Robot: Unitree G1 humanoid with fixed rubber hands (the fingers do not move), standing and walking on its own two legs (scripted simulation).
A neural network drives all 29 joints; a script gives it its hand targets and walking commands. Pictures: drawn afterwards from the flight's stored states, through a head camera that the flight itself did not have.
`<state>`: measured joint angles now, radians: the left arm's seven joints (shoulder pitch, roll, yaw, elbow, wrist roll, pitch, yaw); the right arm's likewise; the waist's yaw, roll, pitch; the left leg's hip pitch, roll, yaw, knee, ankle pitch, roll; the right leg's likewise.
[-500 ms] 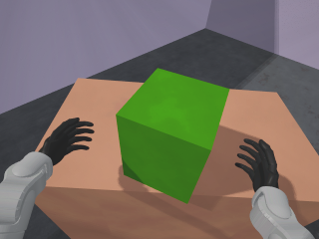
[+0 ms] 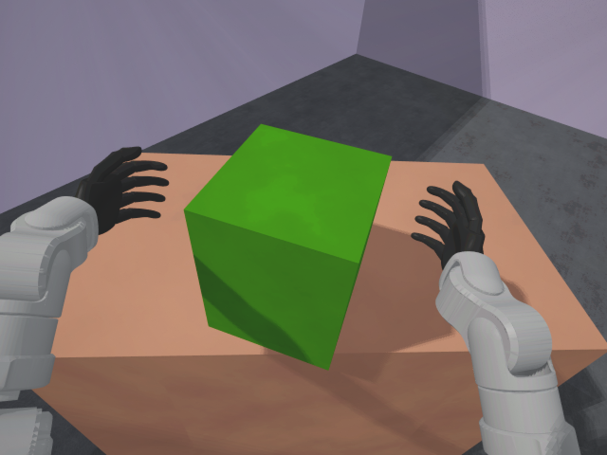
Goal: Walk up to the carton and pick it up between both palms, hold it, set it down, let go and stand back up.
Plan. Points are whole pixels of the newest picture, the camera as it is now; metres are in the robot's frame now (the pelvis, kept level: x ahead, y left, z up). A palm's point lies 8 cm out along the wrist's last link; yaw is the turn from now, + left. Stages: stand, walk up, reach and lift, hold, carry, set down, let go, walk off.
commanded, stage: reach and lift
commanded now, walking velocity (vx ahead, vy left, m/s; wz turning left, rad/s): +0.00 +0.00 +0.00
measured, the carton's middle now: (294, 246) +0.41 -0.02 +0.07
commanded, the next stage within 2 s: none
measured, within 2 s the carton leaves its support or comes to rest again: neither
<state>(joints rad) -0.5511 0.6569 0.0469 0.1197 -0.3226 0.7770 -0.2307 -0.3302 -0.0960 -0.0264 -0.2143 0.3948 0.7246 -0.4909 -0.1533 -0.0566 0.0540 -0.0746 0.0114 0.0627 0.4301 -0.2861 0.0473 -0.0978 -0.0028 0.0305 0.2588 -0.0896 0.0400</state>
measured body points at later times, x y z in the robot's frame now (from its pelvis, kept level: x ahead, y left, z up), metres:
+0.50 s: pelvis -0.01 -0.01 +0.00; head +0.00 +0.03 +0.45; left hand +0.46 +0.18 +0.23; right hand +0.35 -0.20 +0.22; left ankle -0.03 +0.08 -0.74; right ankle +0.04 -0.16 -0.74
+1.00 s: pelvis -0.01 -0.01 +0.00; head +0.01 +0.03 +0.45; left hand +0.50 +0.15 +0.27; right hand +0.39 -0.20 +0.26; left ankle -0.03 +0.08 -0.74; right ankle +0.04 -0.16 -0.74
